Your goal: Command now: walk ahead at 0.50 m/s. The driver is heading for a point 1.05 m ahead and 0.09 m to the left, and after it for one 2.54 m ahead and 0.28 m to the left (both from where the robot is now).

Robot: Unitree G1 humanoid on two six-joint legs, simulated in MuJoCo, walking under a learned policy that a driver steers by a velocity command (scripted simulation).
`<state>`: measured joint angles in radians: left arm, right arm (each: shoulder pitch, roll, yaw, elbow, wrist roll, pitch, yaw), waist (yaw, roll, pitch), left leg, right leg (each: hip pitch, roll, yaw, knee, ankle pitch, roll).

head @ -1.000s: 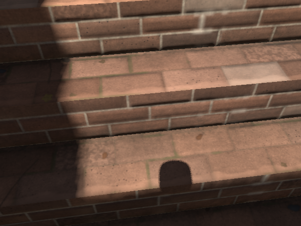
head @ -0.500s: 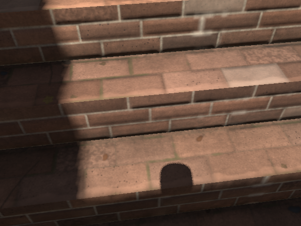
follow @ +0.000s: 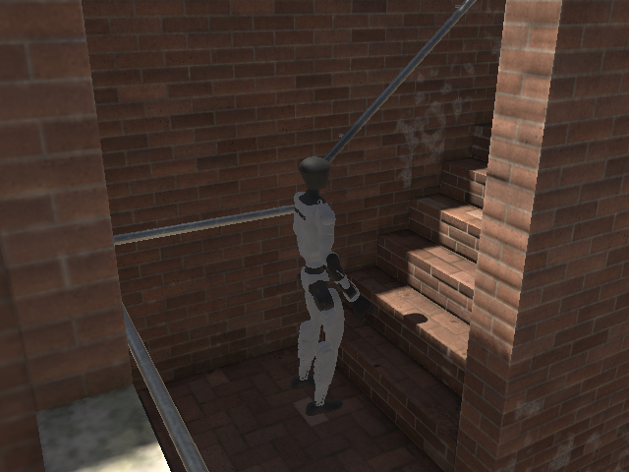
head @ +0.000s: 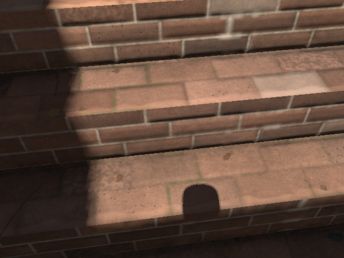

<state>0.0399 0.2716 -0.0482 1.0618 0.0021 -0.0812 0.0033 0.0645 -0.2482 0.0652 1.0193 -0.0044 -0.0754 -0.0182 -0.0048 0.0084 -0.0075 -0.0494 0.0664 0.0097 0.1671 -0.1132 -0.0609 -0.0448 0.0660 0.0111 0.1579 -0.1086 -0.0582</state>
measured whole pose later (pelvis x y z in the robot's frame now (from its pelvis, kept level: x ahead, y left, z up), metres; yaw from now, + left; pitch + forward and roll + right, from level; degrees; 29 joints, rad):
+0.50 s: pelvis -0.01 +0.00 +0.00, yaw +0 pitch -1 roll +0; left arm 0.11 0.28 -0.02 1.09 0.00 -0.06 0.01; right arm 0.12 -0.25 0.04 1.09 -0.01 -0.06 -0.02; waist -0.01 0.01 0.03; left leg -0.08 0.07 0.01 0.23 -0.14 -0.06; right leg -0.08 0.06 0.01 0.24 -0.14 -0.06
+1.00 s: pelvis -0.01 +0.00 -0.01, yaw -1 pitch +0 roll +0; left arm 0.23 0.25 0.01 1.01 0.00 0.03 0.03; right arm 0.27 -0.25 0.01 1.08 -0.03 -0.09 0.00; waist -0.03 0.01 0.00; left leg -0.15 0.08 0.01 0.32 -0.18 -0.07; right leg -0.16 0.07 0.02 0.33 -0.18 -0.07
